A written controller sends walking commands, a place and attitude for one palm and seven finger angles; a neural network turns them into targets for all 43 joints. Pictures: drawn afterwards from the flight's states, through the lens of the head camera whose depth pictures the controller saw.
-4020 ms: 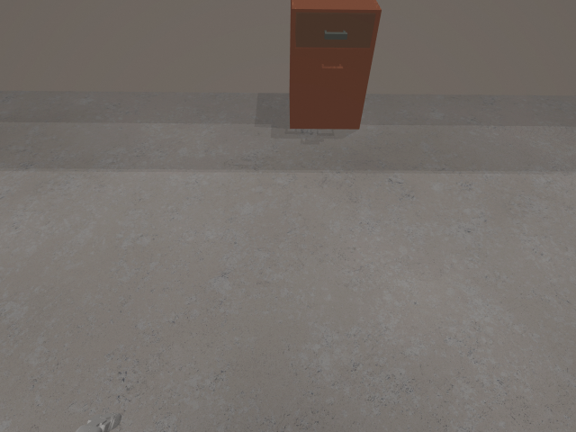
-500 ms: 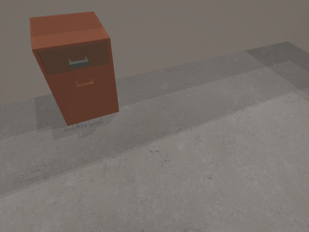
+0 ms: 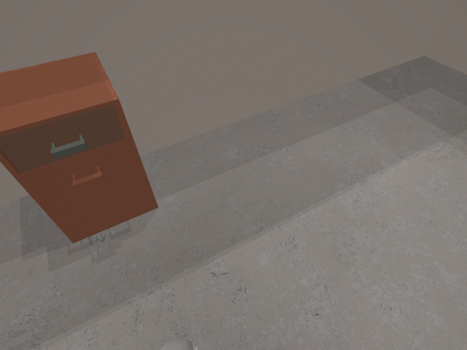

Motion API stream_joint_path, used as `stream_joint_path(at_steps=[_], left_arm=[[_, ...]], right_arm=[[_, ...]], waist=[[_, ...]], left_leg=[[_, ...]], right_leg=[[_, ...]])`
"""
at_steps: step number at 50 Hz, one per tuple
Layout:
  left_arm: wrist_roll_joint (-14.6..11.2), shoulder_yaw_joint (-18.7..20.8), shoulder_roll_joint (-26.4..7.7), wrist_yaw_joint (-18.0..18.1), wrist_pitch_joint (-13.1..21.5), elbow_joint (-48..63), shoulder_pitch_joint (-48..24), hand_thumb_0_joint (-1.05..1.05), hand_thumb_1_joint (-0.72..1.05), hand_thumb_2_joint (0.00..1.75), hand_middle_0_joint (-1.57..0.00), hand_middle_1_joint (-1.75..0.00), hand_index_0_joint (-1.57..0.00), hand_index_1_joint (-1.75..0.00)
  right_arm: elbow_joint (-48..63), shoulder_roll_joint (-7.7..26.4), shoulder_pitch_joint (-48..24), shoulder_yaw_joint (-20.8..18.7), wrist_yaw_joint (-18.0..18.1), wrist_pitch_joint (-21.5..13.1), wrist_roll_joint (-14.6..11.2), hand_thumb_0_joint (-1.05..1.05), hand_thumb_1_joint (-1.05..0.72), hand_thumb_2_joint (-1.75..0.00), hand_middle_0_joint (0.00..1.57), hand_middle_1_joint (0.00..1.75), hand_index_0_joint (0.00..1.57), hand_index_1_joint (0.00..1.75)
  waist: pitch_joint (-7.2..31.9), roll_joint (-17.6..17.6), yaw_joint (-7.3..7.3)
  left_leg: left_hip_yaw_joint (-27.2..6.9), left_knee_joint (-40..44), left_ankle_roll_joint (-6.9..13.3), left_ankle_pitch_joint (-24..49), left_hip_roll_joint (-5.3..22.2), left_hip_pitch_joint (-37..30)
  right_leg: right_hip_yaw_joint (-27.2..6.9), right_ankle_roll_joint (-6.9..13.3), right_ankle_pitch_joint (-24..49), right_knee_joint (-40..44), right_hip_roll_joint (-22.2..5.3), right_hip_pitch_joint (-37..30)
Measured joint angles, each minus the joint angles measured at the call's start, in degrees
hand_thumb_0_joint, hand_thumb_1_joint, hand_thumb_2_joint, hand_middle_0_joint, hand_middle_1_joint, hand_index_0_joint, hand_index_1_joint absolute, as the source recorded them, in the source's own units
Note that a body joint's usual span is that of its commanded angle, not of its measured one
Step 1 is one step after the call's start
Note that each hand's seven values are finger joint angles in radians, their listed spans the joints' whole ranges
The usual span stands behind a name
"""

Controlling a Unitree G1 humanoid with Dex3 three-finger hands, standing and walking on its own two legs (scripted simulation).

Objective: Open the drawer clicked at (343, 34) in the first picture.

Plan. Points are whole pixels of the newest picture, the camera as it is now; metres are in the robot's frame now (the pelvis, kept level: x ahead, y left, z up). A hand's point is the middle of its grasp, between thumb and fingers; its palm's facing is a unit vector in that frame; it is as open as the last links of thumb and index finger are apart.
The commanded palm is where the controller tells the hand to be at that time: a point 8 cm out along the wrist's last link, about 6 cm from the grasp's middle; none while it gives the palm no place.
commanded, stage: walk to a spot facing it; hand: left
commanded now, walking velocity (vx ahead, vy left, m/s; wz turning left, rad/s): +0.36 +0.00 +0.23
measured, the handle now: (68, 144) +0.80 +0.63 -0.19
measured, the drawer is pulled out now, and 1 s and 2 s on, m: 0.00 0.00 0.00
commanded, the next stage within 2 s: turn to face it in 0.20 s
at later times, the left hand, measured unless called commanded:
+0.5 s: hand (120, 340) +0.18 +0.25 -0.18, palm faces +0.18 -0.97 -0.18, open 7.4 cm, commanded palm none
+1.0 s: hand (138, 308) +0.23 +0.22 -0.15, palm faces +0.42 -0.87 -0.26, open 7.3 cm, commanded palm none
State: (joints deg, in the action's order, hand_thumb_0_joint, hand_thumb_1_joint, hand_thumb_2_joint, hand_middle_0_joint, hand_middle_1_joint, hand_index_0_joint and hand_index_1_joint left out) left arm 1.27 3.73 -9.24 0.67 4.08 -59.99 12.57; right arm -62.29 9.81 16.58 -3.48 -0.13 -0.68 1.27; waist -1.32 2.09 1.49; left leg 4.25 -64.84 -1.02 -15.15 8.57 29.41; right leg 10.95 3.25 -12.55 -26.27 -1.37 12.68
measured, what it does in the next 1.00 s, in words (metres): walks ahead, turning left: left foot, then right foot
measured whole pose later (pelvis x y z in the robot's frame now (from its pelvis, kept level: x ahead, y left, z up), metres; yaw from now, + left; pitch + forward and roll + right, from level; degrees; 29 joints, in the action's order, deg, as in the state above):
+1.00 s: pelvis +0.23 +0.01 +0.00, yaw +24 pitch -1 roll +2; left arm 1.5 2.2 -8.7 1.4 -0.3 -52.7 11.2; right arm -55.6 14.8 10.9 -5.2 -0.9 4.7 0.9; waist -3.4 1.3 0.5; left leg 1.6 -59.5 -4.2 -22.6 2.8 26.0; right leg 13.3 1.5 -14.0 -28.0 -7.3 13.1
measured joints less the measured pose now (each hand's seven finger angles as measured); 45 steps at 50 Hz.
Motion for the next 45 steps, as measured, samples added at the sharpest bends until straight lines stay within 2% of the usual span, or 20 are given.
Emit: stream_joint_path(at_steps=[3,6,10,13,14,16,18,19,23,28,33,35,36,39,42,45], left_arm=[[0.2,-0.5,0.0,-0.2,-0.1,-1.5,2.5,-0.01,0.94,0.9,-0.21,-0.3,-0.2,-0.3],[0.3,-1.0,0.3,-0.4,-0.1,-2.6,4.7,0.0,0.93,0.9,-0.21,-0.3,-0.2,-0.3],[0.4,-1.4,0.6,-0.5,-0.3,-3.8,7.3,0.0,0.92,0.9,-0.2,-0.3,-0.2,-0.3],[0.3,-1.5,0.8,-0.5,-0.7,-4.8,9.8,0.0,0.91,0.9,-0.21,-0.3,-0.2,-0.3],[0.1,-1.5,0.9,-0.6,-1.1,-5.2,10.4,0.01,0.91,0.9,-0.21,-0.3,-0.2,-0.3],[-0.2,-1.6,0.8,-0.8,-2.4,-5.7,10.0,0.01,0.91,0.9,-0.21,-0.3,-0.2,-0.3],[-0.1,-1.4,0.4,-0.7,-3.1,-5.8,8.9,0.01,0.91,0.9,-0.2,-0.29,-0.2,-0.3],[0.0,-1.3,0.2,-0.7,-3.2,-5.6,8.0,0.01,0.91,0.9,-0.2,-0.29,-0.2,-0.3],[0.0,-0.8,-0.4,-0.3,-3.5,-2.7,3.6,0.01,0.91,0.9,-0.2,-0.29,-0.2,-0.3],[-0.2,0.0,-1.0,0.2,-4.6,1.8,-1.8,0.01,0.91,0.9,-0.2,-0.29,-0.2,-0.3],[-0.5,-0.1,-0.8,0.4,-5.2,5.0,-5.3,0.01,0.91,0.9,-0.2,-0.29,-0.2,-0.3],[-0.6,-0.3,-0.6,0.3,-4.7,6.1,-5.7,0.01,0.91,0.9,-0.2,-0.29,-0.2,-0.3],[-0.5,-0.5,-0.5,0.3,-4.3,6.6,-5.8,0.01,0.91,0.9,-0.2,-0.29,-0.2,-0.3],[0.0,-1.3,0.6,0.5,-3.8,7.6,-6.0,0.01,0.91,0.9,-0.2,-0.29,-0.2,-0.3],[-0.1,-1.6,1.2,0.7,-4.3,8.2,-5.0,0.01,0.9,0.9,-0.21,-0.3,-0.2,-0.3],[-0.1,-1.8,1.3,0.7,-4.4,8.0,-3.8,0.01,0.9,0.9,-0.21,-0.3,-0.2,-0.3]], right_arm=[[2.1,0.6,-2.8,-0.3,-0.4,0.1,0.0,0.0,-0.91,-0.9,0.2,0.3,0.19,0.29],[3.5,0.8,-5.1,-0.3,-1.0,0.1,-0.1,0.0,-0.92,-0.9,0.2,0.3,0.19,0.29],[4.5,0.9,-7.4,0.1,-1.6,-0.1,-0.1,0.0,-0.91,-0.9,0.2,0.3,0.19,0.29],[5.3,0.9,-8.2,0.6,-1.7,-1.0,0.0,0.0,-0.91,-0.9,0.2,0.3,0.19,0.3],[5.6,0.8,-8.5,0.6,-1.5,-1.7,0.3,0.0,-0.91,-0.9,0.2,0.3,0.19,0.3],[6.0,0.3,-8.8,0.9,-0.9,-2.5,0.3,0.0,-0.91,-0.9,0.2,0.3,0.19,0.3],[5.7,-0.5,-8.0,1.4,-0.2,-2.7,0.1,0.0,-0.91,-0.9,0.2,0.3,0.2,0.3],[5.4,-0.9,-7.3,1.6,0.1,-2.7,-0.1,0.0,-0.91,-0.9,0.2,0.3,0.2,0.3],[3.9,-0.3,-4.5,1.0,1.5,-2.6,-0.8,-0.02,-0.95,-0.9,0.2,0.3,0.2,0.3],[2.1,-0.1,-1.2,1.2,0.9,-0.4,-0.5,-0.01,-0.94,-0.9,0.2,0.3,0.2,0.3],[2.2,-0.1,0.0,0.6,0.4,1.7,-0.1,0.0,-0.92,-0.9,0.2,0.3,0.2,0.3],[2.6,0.3,0.2,0.3,0.3,2.4,-0.2,0.0,-0.92,-0.9,0.2,0.3,0.2,0.3],[3.0,0.5,0.3,0.1,0.2,2.6,-0.4,0.0,-0.92,-0.9,0.2,0.3,0.2,0.3],[3.9,1.8,-0.9,-0.9,0.1,3.8,-0.6,0.0,-0.91,-0.9,0.2,0.3,0.2,0.3],[4.9,3.1,-2.2,-1.5,-0.4,4.6,-0.3,0.0,-0.91,-0.9,0.2,0.3,0.2,0.3],[5.9,4.0,-3.3,-1.8,-0.7,4.8,-0.2,0.0,-0.91,-0.9,0.2,0.3,0.2,0.3]], waist=[[1.2,-0.2,-0.34],[1.3,-0.7,-1.3],[0.4,-1.5,-3.13],[-0.3,-2.3,-4.09],[-0.6,-2.5,-3.97],[-2.0,-3.3,-3.88],[-2.5,-3.5,-3.49],[-2.6,-3.6,-3.2],[-2.6,-3.4,-2.18],[-1.9,-3.0,-1.17],[-1.4,-1.8,0.62],[-1.1,-1.0,1.02],[-0.9,-0.7,0.99],[-1.4,1.0,1.33],[-1.4,1.0,1.06],[-1.4,0.4,0.65]], left_leg=[[0.5,6.7,-0.7,2.6,0.4,2.3],[1.2,15.3,-0.9,4.3,0.3,1.9],[2.4,24.7,0.0,3.9,-0.7,-1.3],[4.0,31.2,1.1,4.4,-2.3,-6.3],[4.4,31.2,2.5,6.2,-2.9,-6.8],[5.3,28.0,4.1,3.2,-3.8,-7.3],[5.9,29.3,4.6,1.4,-4.6,-9.4],[5.9,30.9,4.2,1.7,-5.1,-10.7],[4.8,37.4,4.7,3.9,-7.4,-14.3],[1.8,39.8,4.3,4.4,-9.0,-15.6],[-1.2,37.5,2.8,2.6,-9.3,-15.1],[-2.4,35.0,1.8,1.1,-9.4,-14.1],[-3.0,32.9,1.3,0.0,-9.5,-13.2],[-4.3,16.9,-0.2,-11.1,-9.8,-7.3],[-3.1,2.7,-1.2,-9.8,-9.0,-2.4],[-2.8,-1.6,-2.2,-6.7,-7.4,-0.9]], right_leg=[[0.7,-0.5,-0.4,3.5,0.3,-3.7],[1.4,-1.4,-1.6,5.3,0.3,-6.8],[2.7,-3.2,-5.0,4.9,-0.4,-10.5],[2.9,-5.1,-9.9,0.1,-2.1,-11.5],[2.5,-5.1,-12.0,-5.0,-3.3,-9.9],[-2.0,-4.2,-16.4,-21.4,-4.1,-3.7],[-4.7,-3.7,-15.8,-33.9,-3.9,2.8],[-5.3,-3.9,-14.4,-37.1,-4.1,5.6],[-6.8,-5.6,-9.6,-36.8,-5.0,12.9],[-8.1,-7.2,-7.7,-29.6,-4.7,15.5],[-8.0,-7.6,-7.7,-17.8,-3.1,11.4],[-7.6,-7.5,-4.3,-10.3,-2.2,7.5],[-7.2,-6.6,-1.8,-6.6,-2.1,5.7],[-4.4,-2.5,-2.5,-7.7,-2.5,5.1],[-2.2,-1.7,-2.3,-5.2,-3.7,2.9],[-0.3,-1.7,-1.5,-2.9,-4.6,1.3]])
